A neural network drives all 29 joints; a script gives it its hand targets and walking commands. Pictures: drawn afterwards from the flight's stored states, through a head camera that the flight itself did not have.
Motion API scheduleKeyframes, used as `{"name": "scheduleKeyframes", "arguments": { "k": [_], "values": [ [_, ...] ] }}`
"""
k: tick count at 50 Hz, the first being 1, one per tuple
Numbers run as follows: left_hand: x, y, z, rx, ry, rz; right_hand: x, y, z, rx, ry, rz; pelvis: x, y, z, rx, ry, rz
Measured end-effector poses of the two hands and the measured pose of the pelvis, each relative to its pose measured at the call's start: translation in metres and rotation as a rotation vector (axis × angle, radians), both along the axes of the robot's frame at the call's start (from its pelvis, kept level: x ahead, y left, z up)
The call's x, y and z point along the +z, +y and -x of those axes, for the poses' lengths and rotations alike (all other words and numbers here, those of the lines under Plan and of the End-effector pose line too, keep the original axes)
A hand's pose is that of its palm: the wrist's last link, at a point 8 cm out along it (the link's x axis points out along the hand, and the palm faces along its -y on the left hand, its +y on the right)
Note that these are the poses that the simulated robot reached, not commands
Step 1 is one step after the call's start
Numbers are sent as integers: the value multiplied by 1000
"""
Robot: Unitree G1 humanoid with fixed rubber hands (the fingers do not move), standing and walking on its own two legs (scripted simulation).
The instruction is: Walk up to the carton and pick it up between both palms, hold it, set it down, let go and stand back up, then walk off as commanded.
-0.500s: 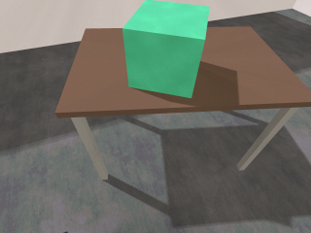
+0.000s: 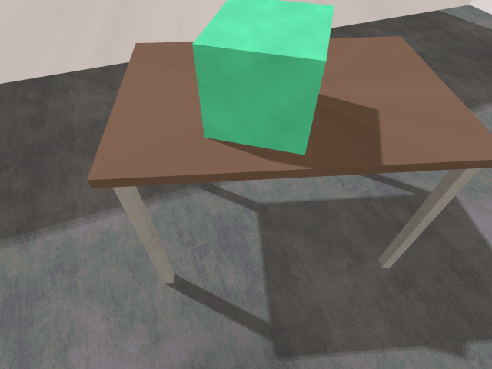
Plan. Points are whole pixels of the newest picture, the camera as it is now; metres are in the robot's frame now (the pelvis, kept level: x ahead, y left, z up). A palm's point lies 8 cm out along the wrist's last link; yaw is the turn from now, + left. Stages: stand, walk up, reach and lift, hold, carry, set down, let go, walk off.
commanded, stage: stand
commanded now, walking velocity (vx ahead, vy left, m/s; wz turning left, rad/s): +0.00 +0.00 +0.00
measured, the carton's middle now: (267, 73) +0.78 +0.00 +0.07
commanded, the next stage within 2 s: none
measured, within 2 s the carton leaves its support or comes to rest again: neither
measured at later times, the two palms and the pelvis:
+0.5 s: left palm out of the picture +0.07 +0.29 -0.12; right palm out of the picture +0.08 -0.30 -0.10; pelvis +0.00 +0.00 +0.00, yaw +0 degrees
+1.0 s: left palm out of the picture +0.06 +0.29 -0.12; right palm out of the picture +0.08 -0.30 -0.10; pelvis +0.00 +0.00 +0.00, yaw +0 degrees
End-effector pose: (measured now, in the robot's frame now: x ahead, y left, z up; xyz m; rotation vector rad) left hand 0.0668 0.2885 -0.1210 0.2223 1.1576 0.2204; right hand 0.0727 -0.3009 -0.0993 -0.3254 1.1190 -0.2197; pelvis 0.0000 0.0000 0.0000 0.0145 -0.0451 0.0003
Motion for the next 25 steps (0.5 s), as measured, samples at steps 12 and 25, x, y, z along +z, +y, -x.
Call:
{"name": "scheduleKeyframes", "arguments": {
  "k": [12,25],
  "values": [
    [0,1,2,5,10,-7,0,2,-9,6,-20,-7,0,0,0,0,0,0],
    [0,2,2,7,12,-8,0,2,-10,5,-20,-6,0,0,0,0,2,0]
  ]
}}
